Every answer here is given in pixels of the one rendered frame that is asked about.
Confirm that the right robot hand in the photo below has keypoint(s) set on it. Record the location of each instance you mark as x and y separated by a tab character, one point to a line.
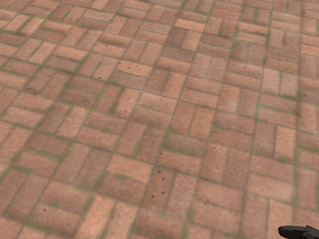
298	232

